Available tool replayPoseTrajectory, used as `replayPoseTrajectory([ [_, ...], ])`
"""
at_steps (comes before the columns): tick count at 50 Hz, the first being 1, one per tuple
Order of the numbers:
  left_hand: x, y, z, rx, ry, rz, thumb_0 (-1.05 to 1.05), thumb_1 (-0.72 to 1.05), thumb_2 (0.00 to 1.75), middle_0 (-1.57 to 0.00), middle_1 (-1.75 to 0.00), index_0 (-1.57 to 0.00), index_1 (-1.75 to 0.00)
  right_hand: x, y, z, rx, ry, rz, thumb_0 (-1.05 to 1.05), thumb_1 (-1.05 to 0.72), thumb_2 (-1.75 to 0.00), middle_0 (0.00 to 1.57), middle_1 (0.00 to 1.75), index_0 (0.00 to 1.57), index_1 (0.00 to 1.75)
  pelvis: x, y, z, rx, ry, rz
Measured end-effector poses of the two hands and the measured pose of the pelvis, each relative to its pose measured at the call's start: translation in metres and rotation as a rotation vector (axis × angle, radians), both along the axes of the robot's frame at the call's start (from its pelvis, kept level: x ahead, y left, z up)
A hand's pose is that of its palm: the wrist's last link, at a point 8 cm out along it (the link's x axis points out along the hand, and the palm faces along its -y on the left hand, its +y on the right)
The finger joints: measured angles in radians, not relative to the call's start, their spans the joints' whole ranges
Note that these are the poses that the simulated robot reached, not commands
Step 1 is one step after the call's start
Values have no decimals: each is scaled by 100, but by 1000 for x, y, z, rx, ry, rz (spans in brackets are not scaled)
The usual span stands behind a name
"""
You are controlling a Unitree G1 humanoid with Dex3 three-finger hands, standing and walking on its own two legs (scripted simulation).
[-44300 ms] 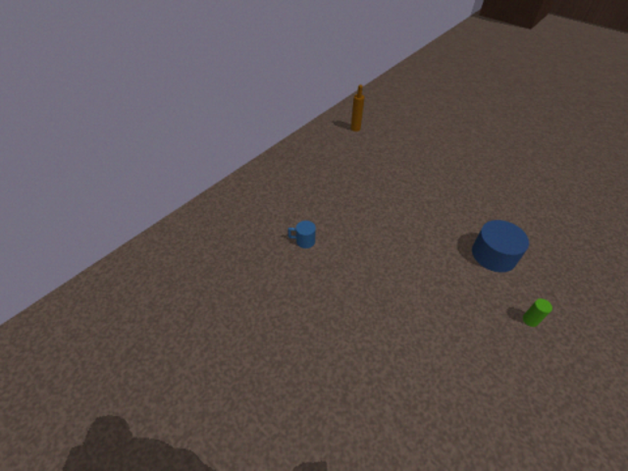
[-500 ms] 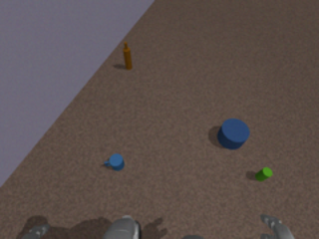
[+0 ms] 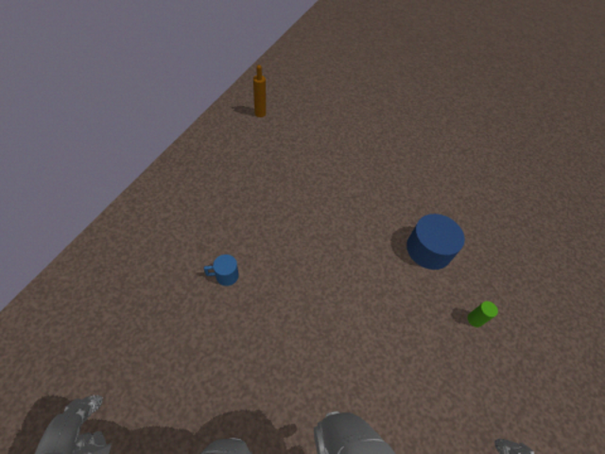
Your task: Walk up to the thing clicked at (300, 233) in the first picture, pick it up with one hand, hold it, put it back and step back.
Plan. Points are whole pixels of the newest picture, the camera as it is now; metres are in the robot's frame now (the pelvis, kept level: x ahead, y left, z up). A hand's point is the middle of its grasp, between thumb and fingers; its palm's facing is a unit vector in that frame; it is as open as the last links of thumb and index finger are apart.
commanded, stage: step back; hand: left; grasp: from above
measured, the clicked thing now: (221, 270) +0.70 +0.24 -0.72
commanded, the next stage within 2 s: stand in 2.00 s
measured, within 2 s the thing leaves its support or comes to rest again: neither
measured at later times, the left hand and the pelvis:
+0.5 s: hand out of the picture -0.07 +0.24 -0.14, palm faces +0.03 -0.90 -0.44, open 7.4 cm; pelvis -0.17 -0.04 -0.01, yaw +2 degrees
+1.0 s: hand out of the picture -0.30 +0.21 -0.14, palm faces +0.00 -0.90 -0.43, open 7.4 cm; pelvis -0.35 -0.07 +0.00, yaw -1 degrees
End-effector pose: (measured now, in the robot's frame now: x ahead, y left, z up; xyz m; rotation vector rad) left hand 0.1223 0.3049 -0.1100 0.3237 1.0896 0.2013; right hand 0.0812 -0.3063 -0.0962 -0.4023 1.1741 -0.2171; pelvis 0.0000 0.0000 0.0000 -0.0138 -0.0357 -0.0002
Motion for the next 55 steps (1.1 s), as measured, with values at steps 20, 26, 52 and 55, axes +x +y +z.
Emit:
replayPoseTrajectory([
  [20, -179, -37, 18, 89, 80, 20, 1, 90, 89, -21, -30, -20, -30, -115, -52, -23, 39, -32, -4, 1, -90, -89, 20, 30, 20, 30, -134, -43, -4, 47, 1, -10],
  [26, -207, -25, 9, 87, -2, 33, 1, 90, 89, -21, -30, -20, -30, -167, -42, -31, 27, 44, 41, 1, -90, -89, 20, 30, 20, 30, -182, -38, -13, 34, 0, 53],
  [52, -442, -56, 19, 93, 131, 73, 1, 90, 89, -21, -30, -20, -30, -343, -72, -26, 74, -14, -3, 1, -90, -89, 20, 30, 20, 30, -354, -67, -1, 42, -15, -7],
  [55, -451, -49, 22, 99, 92, 88, 1, 90, 89, -21, -30, -20, -30, -369, -73, -30, 68, 51, 13, 1, -90, -89, 20, 30, 20, 30, -363, -65, -2, 39, -14, 27],
])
